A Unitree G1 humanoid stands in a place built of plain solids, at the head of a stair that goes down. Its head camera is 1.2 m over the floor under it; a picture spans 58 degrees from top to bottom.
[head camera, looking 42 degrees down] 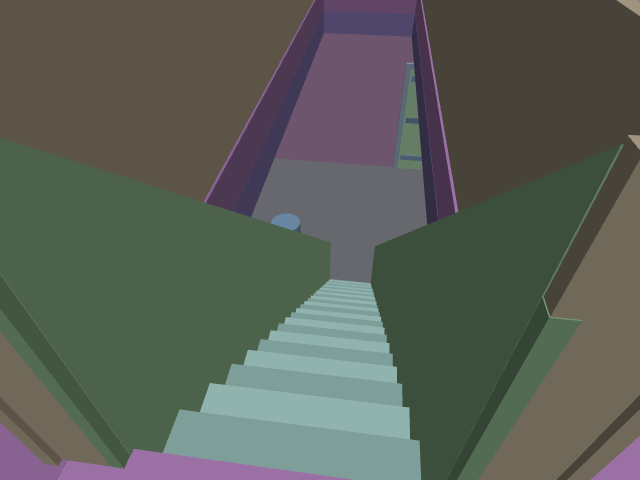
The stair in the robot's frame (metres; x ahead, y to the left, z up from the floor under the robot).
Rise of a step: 0.20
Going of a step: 0.21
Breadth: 0.88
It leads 7 degrees to the right of straight ahead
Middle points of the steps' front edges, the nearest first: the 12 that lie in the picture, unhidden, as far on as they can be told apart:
0.44 0.11 0.00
0.65 0.08 -0.20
0.87 0.05 -0.40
1.08 0.02 -0.61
1.29 -0.01 -0.81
1.51 -0.03 -1.01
1.72 -0.06 -1.22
1.93 -0.09 -1.42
2.15 -0.12 -1.62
2.36 -0.15 -1.83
2.57 -0.17 -2.03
2.79 -0.20 -2.23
